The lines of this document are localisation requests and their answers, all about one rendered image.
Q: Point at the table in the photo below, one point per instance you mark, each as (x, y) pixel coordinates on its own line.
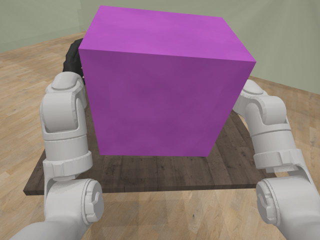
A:
(229, 165)

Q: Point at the right robot upper arm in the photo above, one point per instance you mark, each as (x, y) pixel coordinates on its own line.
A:
(291, 204)

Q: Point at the left robot forearm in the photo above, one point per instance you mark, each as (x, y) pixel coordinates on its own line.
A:
(64, 129)

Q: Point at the left robot upper arm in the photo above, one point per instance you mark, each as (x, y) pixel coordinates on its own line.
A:
(71, 207)

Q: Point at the right robot forearm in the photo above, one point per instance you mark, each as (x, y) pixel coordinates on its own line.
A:
(269, 128)

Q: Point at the carton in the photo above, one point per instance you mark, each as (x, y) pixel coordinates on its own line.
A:
(161, 83)

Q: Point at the left robot hand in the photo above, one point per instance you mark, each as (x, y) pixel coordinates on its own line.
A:
(72, 60)

